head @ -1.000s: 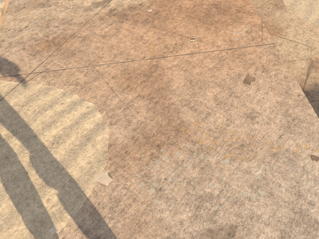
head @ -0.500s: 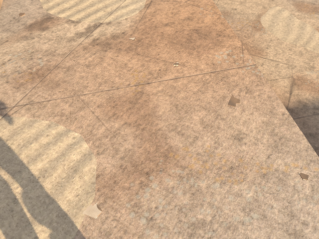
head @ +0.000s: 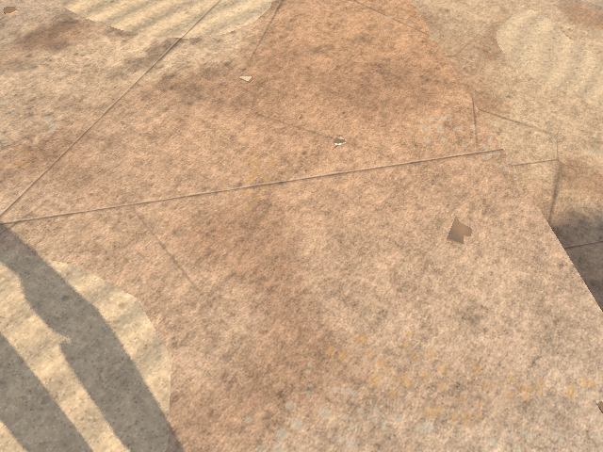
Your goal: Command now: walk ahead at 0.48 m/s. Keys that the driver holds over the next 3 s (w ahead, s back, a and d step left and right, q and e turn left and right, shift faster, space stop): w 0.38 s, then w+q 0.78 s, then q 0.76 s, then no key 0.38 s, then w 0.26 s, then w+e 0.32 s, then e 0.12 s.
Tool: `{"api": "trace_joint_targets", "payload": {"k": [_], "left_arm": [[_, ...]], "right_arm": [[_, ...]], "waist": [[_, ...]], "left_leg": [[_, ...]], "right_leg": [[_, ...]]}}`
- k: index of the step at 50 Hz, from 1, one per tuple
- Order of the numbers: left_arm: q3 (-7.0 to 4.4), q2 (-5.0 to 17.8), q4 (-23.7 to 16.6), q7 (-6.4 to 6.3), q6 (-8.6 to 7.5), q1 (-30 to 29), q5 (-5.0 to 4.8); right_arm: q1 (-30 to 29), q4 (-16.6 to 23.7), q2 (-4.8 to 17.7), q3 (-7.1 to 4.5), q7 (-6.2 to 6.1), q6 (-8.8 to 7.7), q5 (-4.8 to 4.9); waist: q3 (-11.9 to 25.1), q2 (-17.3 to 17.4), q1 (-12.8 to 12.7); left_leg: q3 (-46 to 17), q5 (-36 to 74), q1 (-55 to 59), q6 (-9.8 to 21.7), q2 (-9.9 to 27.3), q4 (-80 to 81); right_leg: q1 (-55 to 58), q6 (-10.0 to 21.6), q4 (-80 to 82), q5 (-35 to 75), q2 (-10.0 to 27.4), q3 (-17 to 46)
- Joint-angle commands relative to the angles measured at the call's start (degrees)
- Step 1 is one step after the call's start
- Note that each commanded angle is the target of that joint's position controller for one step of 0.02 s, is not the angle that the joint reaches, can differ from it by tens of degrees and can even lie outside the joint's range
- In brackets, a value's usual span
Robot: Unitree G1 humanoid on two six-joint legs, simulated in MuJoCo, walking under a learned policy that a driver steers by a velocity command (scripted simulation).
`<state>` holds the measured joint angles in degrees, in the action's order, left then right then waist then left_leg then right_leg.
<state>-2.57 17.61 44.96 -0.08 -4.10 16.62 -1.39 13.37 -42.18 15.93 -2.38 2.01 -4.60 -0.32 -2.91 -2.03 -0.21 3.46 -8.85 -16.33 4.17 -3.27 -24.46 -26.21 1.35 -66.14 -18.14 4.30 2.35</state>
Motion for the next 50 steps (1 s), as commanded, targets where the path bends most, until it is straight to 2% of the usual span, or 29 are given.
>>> {"api": "trace_joint_targets", "payload": {"k": [1,5,8,11,13,16,17,18,19,20,21,22,23,24,26,28,30,35,38,40,41,43,44,45,46,47,48,49,50], "left_arm": [[-1.16,3.66,-2.36,-0.31,0.51,3.7,0.55],[-0.8,2.95,-5.12,-0.28,0.28,-4.67,1.42],[-0.1,1.52,-6.56,0.56,-0.77,-10.93,1.16],[0.13,1.47,-8.34,1.57,-1.33,-16.17,0.62],[0.02,2.06,-9.56,2.27,-1.54,-18.37,0.47],[-0.63,3.87,-9.74,2.88,-1.68,-16.35,0.53],[-1.34,5.17,-8.78,2.74,-1.7,-12.21,0.6],[-2.73,7.61,-6.29,2.25,-1.65,-3.73,0.69],[-3.95,11.65,-4.29,1.6,-1.38,6.68,1.21],[-4.94,16.36,-3.31,1.67,-1.19,9.17,1.59],[-3.42,9.65,-3.86,1.63,-1.23,9.45,1.11],[-2.56,7.42,-4.14,1.38,-1.33,5.6,1.34],[-2.18,6.28,-4.44,1.26,-1.37,1.87,1.58],[-1.77,4.61,-4.38,1.33,-1.53,-0.87,1.75],[-1.57,3.22,-4.04,1.38,-2.4,-3.16,2.31],[-1.94,3.84,-2.9,1.33,-3.19,-3.63,2.11],[-2.34,4.81,-1.8,1.02,-3.45,-3.42,2.29],[-2.66,6.42,-0.36,-0.01,-2.72,-2.69,2.07],[-3.11,7.69,1.34,-0.36,-1.67,0.72,1.45],[-3.43,8.28,2.13,-0.45,-0.62,1.94,0.88],[-3.59,8.68,2.27,-0.56,-0.08,1.87,0.64],[-4.05,10.24,1.83,-1.05,0.85,0.62,0.38],[-4.27,10.97,1.5,-1.36,1.37,0.02,0.29],[-4.3,11.26,1.14,-1.62,1.83,-0.91,0.18],[-3.78,10.32,0.52,-1.89,1.69,-1.34,0.37],[-1.48,2.66,-2.28,-1.22,0.55,3.27,2.49],[-0.69,2.94,-3.44,-0.28,-1.93,2.02,1.64],[-1.83,7.2,-5.15,0.53,-3.4,-4.83,-0.73],[-1.57,6.94,-6.05,0.64,-4.24,-6.73,-1.01]], "right_arm": [[-1.12,2.61,6.56,-1.83,-0.17,-1.97,0.25],[1.48,0.57,8.23,-2.21,-0.95,-1.84,0.44],[3.95,-0.59,9.51,-2.41,-1.49,-1.21,0.9],[7.9,-2.6,10.59,-2.64,-1.64,-0.4,1.34],[9.26,-3.64,10.82,-2.79,-1.8,0.4,1.52],[8.95,-4.38,11.76,-3.2,-2.21,1.47,1.66],[7.91,-4.29,12.2,-3.27,-2.33,1.8,1.58],[7.39,-4.16,11.17,-2.77,-2.47,2.16,1.3],[8.01,-2.69,8.26,-1.38,-2.68,2.07,0.04],[16.05,-1.62,0.73,0.82,-2.02,0.79,0.37],[12.39,-2.83,6.64,-0.35,-1.79,-0.31,1.87],[6.69,-1.06,9.85,-1.42,-1.62,-0.9,3.41],[3.68,-0.33,9.39,-1.31,-1.84,-1.05,3.17],[2.11,-0.14,8.81,-1.53,-1.94,-0.77,2.23],[4.98,-1.18,7.15,-1.71,-1.88,0.8,2.22],[5.51,-1.35,5.2,-1.51,-2.0,2.12,2.21],[3.1,-0.31,4.73,-1.5,-2.22,2.68,1.87],[-4.81,2.13,3.11,-0.93,-0.79,1.84,1.53],[-10.55,4.88,2.26,-0.5,0.26,1.71,1.51],[-12.75,6.64,2.51,-0.58,0.97,1.75,1.58],[-13.11,7.38,2.82,-0.75,1.33,1.78,1.6],[-10.95,8.03,4.45,-1.65,1.73,2.08,1.59],[-7.14,7.53,5.91,-2.51,1.7,2.33,1.61],[0.05,5.99,8.25,-3.94,1.34,2.51,1.76],[9.76,3.61,11.74,-5.88,0.36,2.92,1.82],[11.72,3.03,18.08,-7.2,-0.75,3.17,2.04],[11.64,5.25,16.86,-6.29,-0.38,2.18,1.66],[10.29,4.89,12.71,-5.11,-0.12,1.46,1.26],[7.46,4.87,11.04,-4.62,-0.12,1.0,1.38]], "waist": [[3.04,6.25,-1.55],[-0.66,4.33,0.34],[-1.53,3.92,2.91],[-2.23,3.78,5.06],[-2.46,4.18,5.24],[-0.28,5.86,2.84],[2.55,6.6,0.21],[8.24,5.88,-4.1],[17.47,1.01,-7.76],[24.28,-14.42,-3.31],[23.76,-9.06,-6.67],[14.67,-6.11,-6.51],[10.26,-1.98,-4.75],[6.42,-1.01,-3.27],[5.08,-3.16,-0.44],[3.1,-2.21,0.65],[1.18,-1.38,0.47],[-0.97,-0.52,-2.2],[-2.73,0.57,-4.52],[-3.19,0.42,-4.8],[-2.96,0.02,-4.31],[0.04,-2.01,-1.83],[2.79,-3.0,0.65],[6.71,-2.69,4.89],[11.53,0.0,9.94],[15.86,14.45,5.43],[24.93,12.93,5.56],[18.71,8.02,7.73],[11.84,5.36,5.76]], "left_leg": [[-17.34,0.44,4.79,10.44,15.57,17.28],[-12.25,4.4,5.82,10.17,14.4,19.48],[-8.03,6.7,6.55,8.32,12.79,19.24],[-7.89,6.93,11.01,8.13,14.52,17.74],[-8.47,8.97,15.83,7.61,16.39,15.59],[-8.97,19.33,21.28,5.97,18.14,10.08],[-7.93,28.93,21.54,5.1,17.14,4.75],[-5.51,34.57,18.84,3.46,14.18,-5.75],[-3.35,21.78,7.69,1.35,11.1,-22.85],[-3.81,-18.03,-16.93,-2.65,-0.22,-43.11],[-12.21,-24.23,-23.68,-2.23,1.19,-49.78],[-11.88,-19.68,-27.04,-1.53,3.92,-50.67],[-10.19,-14.45,-25.49,-1.65,6.91,-48.22],[-9.95,-11.02,-23.94,-2.12,8.52,-44.74],[-10.36,-6.97,-18.02,-2.93,10.33,-42.16],[-10.36,-5.28,-18.13,-3.86,10.62,-40.44],[-11.06,-0.93,-21.31,-4.64,10.66,-36.56],[-6.66,13.14,-20.75,-4.41,9.67,-19.59],[-4.23,13.28,-22.78,-3.24,9.21,-13.83],[-2.87,9.96,-24.53,-2.05,8.61,-11.73],[-1.95,7.58,-24.2,-1.24,7.97,-11.03],[1.24,1.87,-18.63,0.91,4.68,-10.99],[2.69,-0.98,-13.33,2.24,2.5,-11.46],[3.27,-0.72,-3.59,4.0,0.2,-9.64],[-0.84,1.76,12.76,6.51,0.53,-6.4],[-27.82,-2.28,33.12,14.9,14.93,-4.86],[-52.92,-10.49,40.69,22.03,22.77,4.93],[-45.7,-9.74,37.12,18.23,21.26,7.66],[-37.49,-5.84,28.77,15.88,18.88,7.9]], "right_leg": [[-6.88,-0.97,1.91,4.19,4.42,2.27],[-12.64,-3.0,14.64,15.61,4.74,1.63],[-9.75,-2.98,26.5,24.04,2.67,-0.73],[-9.29,-2.47,32.42,25.5,1.23,-1.4],[-10.62,-1.28,35.15,22.59,0.63,-1.0],[-6.76,1.11,37.46,15.26,-1.1,-1.8],[-0.48,2.36,38.44,13.87,-2.9,-3.45],[11.67,4.21,39.43,14.97,-4.2,-4.8],[29.85,7.73,36.49,16.99,4.76,4.79],[49.6,17.27,41.89,4.04,18.32,33.28],[48.85,16.33,47.49,-3.38,18.47,38.71],[41.79,13.45,48.54,-0.99,16.85,29.0],[34.16,11.9,49.68,4.87,14.68,21.82],[27.91,11.01,51.62,9.43,12.46,16.67],[21.39,10.15,55.32,13.55,10.32,10.2],[18.25,10.56,57.81,17.59,10.23,5.3],[18.14,10.54,59.14,20.67,10.04,1.3],[20.44,8.18,60.33,22.99,7.8,-8.26],[26.06,7.95,59.1,24.9,9.86,-10.29],[30.86,7.5,56.77,28.58,11.34,-11.21],[32.64,7.03,54.95,32.75,11.89,-11.81],[34.63,5.75,48.16,50.77,12.03,-13.41],[34.65,5.12,41.89,59.12,11.74,-14.02],[31.86,3.94,31.91,61.39,10.44,-14.98],[21.72,1.69,17.23,51.88,8.08,-15.5],[-3.46,-2.02,-3.78,4.57,-0.99,-14.29],[-14.56,-2.39,-14.29,-17.54,-7.85,0.0],[-20.24,-1.19,-14.77,-12.73,-4.16,3.91],[-20.22,-0.21,-10.09,-7.37,-1.68,3.1]]}}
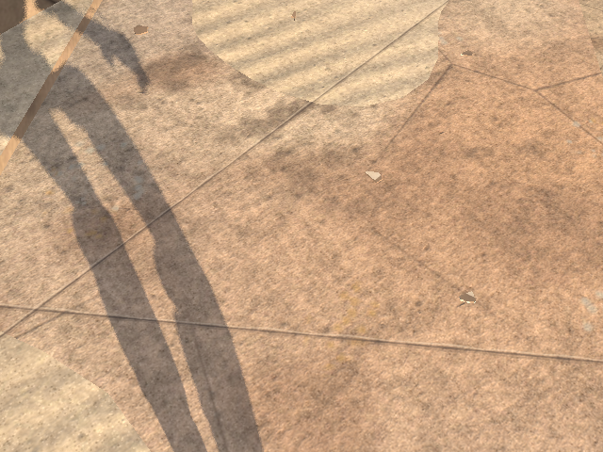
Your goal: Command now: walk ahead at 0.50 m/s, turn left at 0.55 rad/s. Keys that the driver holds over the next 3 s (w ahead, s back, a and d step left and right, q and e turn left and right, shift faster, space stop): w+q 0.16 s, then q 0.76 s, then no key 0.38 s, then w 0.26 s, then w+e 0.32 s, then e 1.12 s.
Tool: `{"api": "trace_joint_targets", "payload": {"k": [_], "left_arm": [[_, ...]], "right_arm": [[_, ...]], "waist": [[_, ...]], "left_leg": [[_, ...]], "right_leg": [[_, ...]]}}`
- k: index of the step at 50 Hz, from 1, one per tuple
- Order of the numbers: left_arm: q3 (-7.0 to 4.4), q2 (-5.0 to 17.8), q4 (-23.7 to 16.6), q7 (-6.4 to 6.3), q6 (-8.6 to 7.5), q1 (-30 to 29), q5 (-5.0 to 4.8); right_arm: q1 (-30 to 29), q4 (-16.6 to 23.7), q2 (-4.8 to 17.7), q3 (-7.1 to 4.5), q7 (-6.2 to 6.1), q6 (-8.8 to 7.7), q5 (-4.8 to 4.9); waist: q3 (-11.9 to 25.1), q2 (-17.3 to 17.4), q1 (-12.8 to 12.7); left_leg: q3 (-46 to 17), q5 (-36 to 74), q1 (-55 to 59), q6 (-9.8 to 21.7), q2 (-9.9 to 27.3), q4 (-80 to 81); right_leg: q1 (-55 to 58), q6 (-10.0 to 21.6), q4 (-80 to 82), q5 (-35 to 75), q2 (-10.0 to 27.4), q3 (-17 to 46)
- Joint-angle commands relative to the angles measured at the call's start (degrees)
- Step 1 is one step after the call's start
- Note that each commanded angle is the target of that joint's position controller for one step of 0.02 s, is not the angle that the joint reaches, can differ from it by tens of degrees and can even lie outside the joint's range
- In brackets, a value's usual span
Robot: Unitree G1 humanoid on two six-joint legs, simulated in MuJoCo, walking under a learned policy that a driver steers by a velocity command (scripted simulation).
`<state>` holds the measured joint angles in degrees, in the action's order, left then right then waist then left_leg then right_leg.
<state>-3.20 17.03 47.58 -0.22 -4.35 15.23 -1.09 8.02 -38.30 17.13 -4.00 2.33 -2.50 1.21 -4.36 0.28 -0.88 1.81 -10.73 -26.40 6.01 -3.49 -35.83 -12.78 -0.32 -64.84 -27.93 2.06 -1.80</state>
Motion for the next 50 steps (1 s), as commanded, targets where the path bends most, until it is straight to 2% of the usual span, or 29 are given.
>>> {"api": "trace_joint_targets", "payload": {"k": [1,2,3,5,10,14,17,18,19,20,21,22,23,24,26,27,29,31,34,38,40,41,42,43,44,45,46,47,50], "left_arm": [[-1.06,7.15,-8.0,0.31,-4.19,-5.22,0.07],[-1.55,7.8,-7.58,0.05,-3.71,-4.39,1.15],[-1.72,7.77,-7.58,0.13,-2.95,-3.43,1.49],[-1.44,6.18,-7.73,0.05,-1.77,-2.76,2.03],[-0.19,3.08,-10.84,0.01,-1.4,-12.95,2.12],[-0.67,4.34,-12.28,0.94,-1.77,-16.49,1.28],[-1.86,6.75,-11.58,1.23,-2.19,-12.84,1.52],[-2.18,7.15,-10.79,1.01,-2.53,-9.4,1.98],[-2.66,9.52,-10.74,0.61,-2.78,-5.28,3.09],[-2.61,11.55,-11.28,0.17,-2.17,-3.48,4.17],[-3.11,11.36,-10.04,0.59,-0.88,-1.12,2.38],[-2.2,7.47,-11.97,0.36,-0.08,-4.19,1.91],[-1.35,5.05,-12.54,-0.01,0.87,-6.78,2.06],[-0.77,4.06,-12.72,-0.24,1.67,-9.16,2.21],[-1.06,5.33,-11.83,-0.62,2.41,-11.44,2.7],[-1.41,5.69,-11.42,-0.83,2.42,-11.6,2.84],[-1.91,6.51,-10.62,-1.18,2.43,-10.9,2.63],[-2.35,7.29,-10.3,-1.4,2.75,-11.35,2.14],[-2.83,8.55,-10.05,-1.26,3.56,-12.69,1.7],[-3.32,9.89,-8.96,-0.85,4.2,-12.34,0.61],[-3.1,8.58,-7.75,-0.89,4.66,-10.86,-0.12],[-2.63,6.24,-6.49,-0.64,4.96,-7.87,0.35],[-1.54,3.15,-8.47,-0.19,5.03,-6.7,3.28],[-2.59,6.06,-10.6,-0.94,4.69,-13.51,2.57],[-3.18,7.48,-10.61,-1.36,4.77,-14.72,1.2],[-3.51,7.52,-9.74,-1.74,4.93,-12.91,0.97],[-3.68,7.4,-8.55,-2.15,5.21,-11.74,1.57],[-3.78,7.36,-8.09,-2.19,5.34,-10.22,1.95],[-3.33,5.83,-7.65,-1.65,5.22,-8.85,1.11]], "right_arm": [[8.76,1.53,8.28,-2.53,-0.5,-1.21,-0.05],[6.06,2.47,6.49,-1.9,-0.71,-1.25,-0.48],[4.94,3.17,6.24,-1.74,-0.91,-1.23,-0.92],[5.16,2.97,7.11,-2.02,-1.48,-1.45,-0.64],[8.37,1.34,9.27,-2.67,-3.26,-0.47,-0.24],[11.76,-0.22,9.39,-2.94,-4.08,1.3,0.18],[9.21,0.94,8.14,-2.8,-4.77,2.06,-0.03],[7.07,1.87,7.29,-2.55,-4.79,2.13,0.09],[7.41,3.17,4.43,-1.6,-4.64,1.92,-0.52],[17.48,2.65,0.2,-0.44,-4.44,1.86,-1.5],[24.31,2.19,5.43,-0.81,-4.0,1.83,-0.11],[19.86,1.14,9.89,-2.17,-4.21,2.74,0.58],[13.6,2.22,11.33,-2.74,-4.54,3.86,0.48],[11.0,2.64,11.08,-2.98,-4.89,5.03,0.26],[10.61,3.58,7.76,-2.45,-4.94,6.26,0.32],[10.72,3.9,6.0,-2.01,-4.9,6.2,0.15],[9.43,4.63,4.72,-1.57,-4.82,5.85,-0.32],[7.6,5.43,4.62,-1.29,-4.4,5.68,-0.58],[6.01,6.13,5.18,-1.3,-3.45,5.91,-0.48],[5.13,6.92,6.09,-1.81,-2.26,6.12,-0.55],[7.88,5.74,6.76,-2.57,-2.16,5.93,-0.83],[9.65,5.6,9.5,-3.51,-2.65,5.77,-0.97],[9.25,7.53,15.88,-4.59,-3.81,5.64,-0.98],[9.2,8.54,16.37,-4.52,-3.26,4.44,-3.14],[7.2,8.07,14.52,-4.0,-2.95,3.32,-3.43],[3.89,8.11,12.73,-3.6,-3.06,2.73,-2.38],[1.93,8.41,10.62,-2.88,-3.16,2.71,-1.6],[0.34,8.71,9.56,-2.27,-3.43,2.85,-1.32],[0.78,8.5,7.27,-1.17,-3.83,2.88,-1.86]], "waist": [[9.35,-0.53,3.61],[7.56,0.19,1.61],[7.19,1.61,0.33],[6.8,1.74,-0.38],[3.77,3.64,2.81],[6.03,5.71,4.31],[7.52,7.43,1.62],[8.9,7.08,-0.69],[15.0,2.89,-1.95],[21.87,-11.46,2.41],[28.27,-18.26,3.08],[23.04,-10.32,1.27],[17.3,-6.51,0.15],[13.3,-4.9,0.5],[8.04,-7.76,2.24],[7.69,-8.77,2.29],[9.44,-8.8,1.65],[11.46,-7.97,1.12],[11.09,-8.55,0.98],[9.8,-8.51,1.43],[9.72,-6.53,2.7],[8.43,0.83,2.57],[7.54,19.13,-0.16],[8.71,15.25,4.64],[7.43,10.37,3.65],[6.74,8.44,1.67],[7.5,7.43,1.12],[8.37,7.9,0.22],[10.82,7.29,0.27]], "left_leg": [[-29.85,2.01,30.47,12.04,16.5,19.52],[-25.76,7.85,24.54,11.16,14.53,20.59],[-24.3,11.04,20.77,11.17,13.51,21.81],[-20.87,17.09,16.33,11.67,12.34,22.82],[-14.1,20.29,10.4,7.22,6.91,20.51],[-18.23,19.72,13.39,4.09,7.45,14.69],[-24.12,19.55,18.23,2.15,8.43,6.82],[-23.66,18.86,17.69,0.4,6.46,2.08],[-21.0,11.27,13.86,-2.0,2.86,-8.78],[-15.32,-28.63,-0.01,-5.78,-4.41,-25.07],[-13.22,-32.48,-7.54,-7.52,-2.54,-36.89],[-13.14,-26.53,-10.33,-9.47,0.47,-41.7],[-10.38,-22.04,-11.67,-10.45,1.92,-41.74],[-9.36,-19.62,-10.66,-11.12,3.37,-40.49],[-6.46,-16.62,-5.25,-11.14,4.82,-34.42],[-5.11,-16.06,-3.94,-11.09,4.65,-31.3],[-4.25,-14.93,-3.12,-11.02,5.6,-26.39],[-4.09,-11.8,-1.23,-10.5,7.03,-21.37],[-2.37,-8.7,3.34,-9.2,7.36,-14.71],[-0.06,-6.66,7.7,-6.45,6.54,-4.21],[0.97,-1.2,14.96,-3.62,4.22,5.3],[-6.5,6.19,19.77,-0.69,7.73,12.43],[-27.54,22.55,25.67,7.15,22.4,14.75],[-32.61,18.76,18.81,14.17,25.23,17.5],[-27.31,14.32,17.48,11.91,21.81,18.03],[-23.51,11.6,16.99,8.46,18.79,17.36],[-21.52,12.2,17.35,6.49,17.04,16.43],[-19.46,16.05,16.33,6.19,16.03,15.76],[-16.98,20.25,17.36,6.51,14.44,14.7]], "right_leg": [[-30.48,1.18,-5.94,5.93,2.79,6.89],[-26.41,0.63,-2.21,8.43,4.2,6.97],[-23.39,-0.11,-0.64,9.88,4.58,6.96],[-21.53,-2.17,3.56,11.81,4.39,5.66],[-17.97,-4.49,25.14,27.83,0.05,3.78],[-12.91,-3.62,34.19,32.63,-4.0,4.8],[-10.23,-1.17,37.98,28.53,-3.7,6.96],[-5.18,0.18,41.74,33.17,-2.72,6.03],[6.53,3.36,40.62,45.75,4.24,10.57],[24.03,11.69,36.11,70.46,19.66,25.69],[28.58,18.67,38.14,57.32,27.35,40.65],[23.57,16.9,40.84,44.45,23.12,35.74],[17.54,14.11,42.15,37.44,19.34,27.16],[11.08,12.91,43.74,33.93,16.28,21.88],[0.29,11.88,47.67,30.2,11.82,13.59],[-0.71,12.22,48.6,30.9,11.09,11.18],[1.42,14.02,48.95,35.66,12.95,9.36],[2.88,14.82,49.07,36.36,14.74,7.94],[1.05,14.24,50.01,30.37,15.2,4.84],[1.81,11.72,47.58,24.84,16.21,2.87],[-1.29,7.24,41.65,19.72,14.14,-0.44],[-7.16,2.46,32.68,12.55,10.46,-4.61],[-22.62,-4.06,13.76,-8.52,1.44,-9.52],[-26.1,-4.04,3.65,-10.76,-1.89,1.1],[-26.47,-3.05,0.18,-5.51,-0.74,3.73],[-26.72,-2.48,0.58,-0.16,-0.1,4.54],[-26.41,-2.8,0.67,2.65,0.27,4.71],[-24.44,-3.48,-0.82,5.04,-0.23,4.18],[-21.07,-4.56,1.13,8.22,-0.85,3.66]]}}
Over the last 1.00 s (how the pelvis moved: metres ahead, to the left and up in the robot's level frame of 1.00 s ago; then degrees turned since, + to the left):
0.56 0.01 -0.02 17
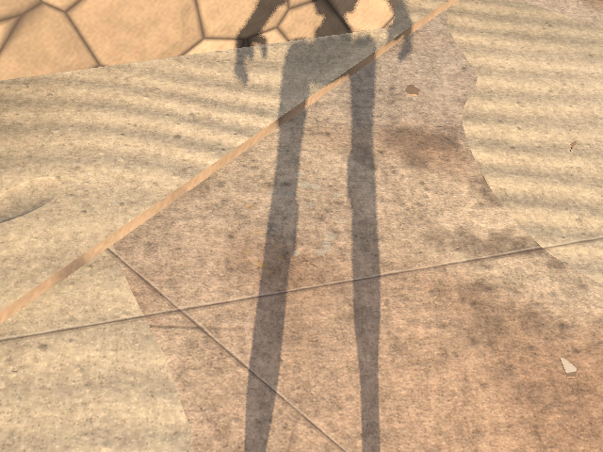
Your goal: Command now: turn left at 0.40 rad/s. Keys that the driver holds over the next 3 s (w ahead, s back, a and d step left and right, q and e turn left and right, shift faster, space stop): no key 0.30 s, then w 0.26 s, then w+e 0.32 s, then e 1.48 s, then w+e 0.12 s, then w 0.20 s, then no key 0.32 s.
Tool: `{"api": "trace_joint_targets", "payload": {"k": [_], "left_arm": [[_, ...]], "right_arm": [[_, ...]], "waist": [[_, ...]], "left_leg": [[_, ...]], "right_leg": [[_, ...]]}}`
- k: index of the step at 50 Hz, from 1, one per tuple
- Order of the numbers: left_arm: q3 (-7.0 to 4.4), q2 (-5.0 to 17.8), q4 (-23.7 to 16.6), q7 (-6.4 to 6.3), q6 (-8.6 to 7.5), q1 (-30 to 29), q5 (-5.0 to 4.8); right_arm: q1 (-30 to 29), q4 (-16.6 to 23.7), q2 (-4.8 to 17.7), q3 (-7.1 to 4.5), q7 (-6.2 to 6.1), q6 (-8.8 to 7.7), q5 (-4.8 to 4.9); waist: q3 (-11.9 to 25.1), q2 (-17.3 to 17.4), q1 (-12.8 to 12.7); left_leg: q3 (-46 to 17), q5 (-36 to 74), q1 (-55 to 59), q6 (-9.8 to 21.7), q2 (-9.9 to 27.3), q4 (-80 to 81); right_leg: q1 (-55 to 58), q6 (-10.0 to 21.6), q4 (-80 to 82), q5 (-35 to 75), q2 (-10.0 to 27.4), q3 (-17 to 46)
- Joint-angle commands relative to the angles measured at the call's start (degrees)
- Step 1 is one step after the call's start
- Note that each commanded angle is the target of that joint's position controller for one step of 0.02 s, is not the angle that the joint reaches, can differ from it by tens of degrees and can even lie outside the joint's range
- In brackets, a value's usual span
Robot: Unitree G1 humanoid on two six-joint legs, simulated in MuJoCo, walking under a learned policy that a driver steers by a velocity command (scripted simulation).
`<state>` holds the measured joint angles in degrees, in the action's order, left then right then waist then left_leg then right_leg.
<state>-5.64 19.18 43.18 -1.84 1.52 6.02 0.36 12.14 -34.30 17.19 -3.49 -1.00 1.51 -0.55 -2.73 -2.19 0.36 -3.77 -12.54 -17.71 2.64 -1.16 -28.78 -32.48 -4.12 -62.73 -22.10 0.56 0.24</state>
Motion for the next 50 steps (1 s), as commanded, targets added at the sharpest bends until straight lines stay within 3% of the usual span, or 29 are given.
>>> {"api": "trace_joint_targets", "payload": {"k": [1,4,7,10,11,12,13,14,15,16,18,21,22,24,26,27,28,29,30,31,33,36,41,44,45,46,48,49,50], "left_arm": [[-0.49,2.85,-3.54,0.08,-0.66,-0.35,-0.43],[0.47,1.45,-4.29,0.68,-0.71,-1.93,-0.4],[0.48,2.32,-4.67,1.31,-1.03,-1.41,-0.81],[0.87,1.2,-3.92,1.86,-1.65,1.46,-0.65],[1.14,1.01,-3.62,2.04,-1.99,2.7,0.06],[0.91,3.41,-3.86,1.89,-2.26,3.92,1.03],[0.08,7.66,-3.82,1.72,-2.21,2.27,1.25],[0.94,3.67,-3.84,1.89,-2.28,0.38,1.01],[1.63,1.5,-4.38,2.05,-2.49,-0.99,0.96],[1.81,1.14,-3.99,1.99,-2.73,-0.19,1.08],[1.38,3.34,-3.37,1.58,-3.02,2.32,0.48],[0.45,6.39,-2.32,0.6,-2.84,8.06,-0.52],[0.32,6.66,-2.22,0.39,-2.89,8.7,-0.76],[0.32,6.47,-2.63,0.51,-2.95,7.67,-1.13],[0.53,5.65,-3.78,1.1,-2.6,3.67,-1.94],[0.99,4.12,-3.9,1.18,-2.78,3.31,-1.97],[2.03,0.9,-4.92,1.37,-3.32,1.9,-1.67],[2.75,-1.5,-7.38,1.38,-4.43,0.98,-1.79],[1.69,2.36,-7.74,1.14,-5.33,-0.4,-2.55],[1.12,3.26,-6.81,1.42,-5.89,1.51,-3.46],[1.24,1.93,-5.54,2.0,-6.3,2.29,-3.03],[1.17,0.49,-4.83,3.23,-5.46,2.44,-2.46],[2.55,-2.21,-7.82,4.4,-4.86,-3.86,-1.87],[3.14,-2.74,-10.07,5.37,-5.19,-8.97,-1.8],[3.05,-2.4,-10.78,5.77,-5.31,-9.89,-1.8],[2.76,-1.74,-11.4,6.19,-5.48,-10.1,-1.62],[1.56,0.67,-11.09,6.67,-5.55,-5.52,-1.11],[0.43,2.79,-9.46,6.57,-5.38,1.41,-1.19],[-1.12,5.78,-7.6,5.85,-5.13,9.83,-1.26]], "right_arm": [[-2.9,4.15,7.14,-1.63,-0.56,-1.1,-0.07],[-2.27,3.38,7.68,-1.74,-0.56,-0.69,-0.27],[-2.69,2.7,8.15,-1.72,0.12,-0.26,-0.44],[-4.58,1.76,6.09,-0.77,0.5,-0.21,0.28],[-3.71,1.08,5.05,-0.38,0.51,-0.42,0.45],[-1.85,0.61,3.62,0.07,0.5,-0.92,-0.3],[1.4,0.42,3.22,-0.01,0.93,-1.65,-0.87],[0.01,-0.23,3.34,0.06,0.86,-1.89,-1.34],[-2.46,-0.43,4.44,-0.25,0.83,-1.81,-1.31],[-3.51,-0.78,3.81,-0.19,0.68,-1.47,-1.13],[-4.04,-0.7,3.51,-0.29,0.63,-0.82,-0.59],[-4.46,-0.71,2.68,-0.5,1.11,-2.58,0.92],[-4.92,-0.73,2.44,-0.54,1.35,-3.35,1.19],[-3.63,-1.37,1.82,-0.65,2.05,-4.48,1.5],[1.77,-4.27,1.31,-0.94,2.64,-5.26,1.46],[5.41,-5.99,1.99,-1.5,2.47,-5.43,1.28],[10.19,-6.88,4.9,-2.33,2.06,-5.7,1.01],[15.05,-7.29,10.54,-3.83,2.1,-6.07,0.72],[16.44,-7.17,8.94,-3.3,2.05,-6.71,0.23],[15.25,-7.05,6.43,-2.49,1.62,-7.35,0.19],[12.45,-6.71,5.11,-2.05,1.2,-7.88,0.13],[10.94,-6.8,3.01,-1.28,0.83,-7.74,-0.28],[10.12,-8.06,5.2,-1.53,-0.02,-7.31,-0.05],[12.58,-10.11,6.33,-1.65,-0.26,-7.06,0.51],[12.42,-10.59,6.53,-1.64,-0.31,-6.68,0.65],[12.03,-10.81,7.09,-1.72,-0.51,-6.18,0.74],[10.79,-10.46,9.05,-2.21,-1.41,-5.2,0.98],[9.73,-9.88,9.68,-2.42,-1.81,-4.7,0.94],[7.96,-8.85,9.79,-2.41,-1.99,-4.61,1.27]], "waist": [[8.87,9.68,-0.49],[8.52,10.66,1.08],[7.4,11.16,1.72],[6.65,9.98,-0.6],[6.86,8.58,-1.38],[8.45,4.65,-0.44],[8.38,-4.48,3.65],[8.38,-6.99,2.86],[6.77,-5.81,1.8],[7.39,-5.02,0.87],[3.81,-5.94,-0.4],[-2.35,-8.67,-2.08],[-3.5,-8.42,-2.38],[-3.54,-7.53,-1.29],[-2.15,-6.28,2.2],[-0.8,-4.41,3.53],[0.64,2.24,5.17],[2.23,17.56,5.98],[0.78,15.97,7.2],[-0.62,11.14,5.65],[-0.55,6.77,3.99],[-0.06,7.35,2.94],[-2.84,6.08,3.93],[-4.82,5.66,5.55],[-5.61,5.48,5.21],[-5.0,5.93,4.45],[0.36,9.04,1.01],[4.67,9.9,-2.61],[9.13,8.8,-7.38]], "left_leg": [[-11.35,21.34,9.52,9.79,11.83,7.4],[-12.63,17.41,9.38,10.2,12.07,6.75],[-15.38,14.17,6.75,11.14,12.75,6.68],[-15.91,13.92,5.02,9.42,10.94,4.76],[-15.36,11.89,3.2,7.22,9.56,4.54],[-13.22,6.29,0.39,3.88,6.85,2.1],[-6.92,-0.54,-1.5,0.98,1.32,-0.19],[-4.45,-2.89,3.15,-1.35,0.72,0.77],[-4.42,-1.23,4.27,-1.84,0.88,0.91],[-3.63,-2.67,5.04,-1.49,0.33,0.44],[-1.29,-11.48,0.58,-0.49,-1.75,-2.82],[3.77,-12.58,-9.26,-0.28,-1.21,-11.64],[3.25,-12.14,-10.39,0.0,0.29,-13.46],[3.55,-14.3,-8.67,1.24,1.5,-11.54],[6.24,-6.67,5.54,2.33,-0.4,-0.7],[5.43,-2.93,12.26,1.99,-0.72,0.7],[-5.29,-8.82,17.46,4.08,5.56,5.79],[-26.57,-18.9,23.89,10.5,16.85,14.52],[-35.67,-17.76,24.66,15.04,22.29,17.43],[-31.17,-16.45,25.83,14.09,21.71,16.05],[-20.58,-9.27,26.13,10.0,18.72,16.74],[-7.12,8.35,22.41,6.58,14.91,18.26],[4.92,15.09,16.0,5.75,12.75,21.61],[8.44,17.09,15.81,5.41,13.87,22.18],[9.74,22.77,17.05,4.95,14.0,20.36],[10.97,32.43,18.51,4.25,14.11,17.31],[12.53,54.27,21.47,2.24,14.23,7.42],[12.89,59.42,20.77,1.3,13.81,-0.9],[13.57,56.23,15.31,-0.4,12.12,-12.21]], "right_leg": [[-1.19,-0.91,2.82,2.78,0.86,1.63],[3.35,-0.77,12.97,1.69,1.31,1.53],[8.72,-0.09,19.64,-0.51,0.93,0.84],[16.27,1.37,34.17,6.92,0.26,-0.23],[21.44,2.43,41.02,15.22,0.94,0.62],[27.12,4.32,41.22,24.43,6.02,5.35],[26.54,8.21,38.74,28.54,10.57,9.32],[20.66,10.98,40.45,20.22,10.91,10.66],[19.16,9.72,40.99,14.33,8.77,9.12],[18.86,7.96,41.38,6.53,6.85,7.35],[17.72,8.27,43.34,-9.08,6.3,8.34],[18.82,14.68,50.0,-23.2,15.48,21.45],[18.37,16.14,50.81,-22.57,17.43,24.0],[17.87,15.92,50.55,-18.44,17.02,22.06],[10.95,13.09,47.52,-12.53,11.94,13.87],[7.79,11.7,43.63,-8.56,9.54,10.93],[2.92,8.69,32.65,-3.63,5.28,5.33],[-7.44,4.8,13.9,-2.44,-1.85,-2.32],[-14.88,4.93,2.3,-10.1,-1.37,3.33],[-18.49,6.33,-3.17,-6.96,0.23,7.23],[-20.24,8.09,-2.61,2.62,2.14,8.88],[-15.68,6.5,1.35,10.93,2.77,7.2],[-10.37,3.66,16.97,22.76,2.63,1.79],[-6.7,4.84,24.16,25.48,2.02,-1.98],[-6.26,5.61,26.34,24.72,1.47,-2.87],[-4.63,6.5,27.86,23.46,0.2,-4.31],[2.37,8.62,27.82,20.03,-3.58,-7.04],[10.02,9.92,28.03,19.53,-5.44,-7.28],[22.54,12.01,31.64,24.32,-6.19,-5.55]]}}
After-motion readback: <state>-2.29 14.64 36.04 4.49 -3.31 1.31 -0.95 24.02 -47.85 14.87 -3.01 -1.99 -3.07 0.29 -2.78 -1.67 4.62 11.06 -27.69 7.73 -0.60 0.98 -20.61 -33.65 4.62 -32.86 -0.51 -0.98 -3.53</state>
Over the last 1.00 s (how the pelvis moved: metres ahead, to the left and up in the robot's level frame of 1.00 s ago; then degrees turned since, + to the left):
0.26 0.01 0.02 35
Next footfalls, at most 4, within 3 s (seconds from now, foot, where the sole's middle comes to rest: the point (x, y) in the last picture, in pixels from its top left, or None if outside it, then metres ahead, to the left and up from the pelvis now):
0.24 right None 0.05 -0.14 -0.78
1.02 right None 0.43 -0.13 -0.78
1.50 left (259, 410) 0.54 0.06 -0.78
1.90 right None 0.37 -0.15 -0.78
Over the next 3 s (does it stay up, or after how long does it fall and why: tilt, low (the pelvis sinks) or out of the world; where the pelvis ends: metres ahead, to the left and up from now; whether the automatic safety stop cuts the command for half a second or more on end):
stays up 0.40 -0.18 0.00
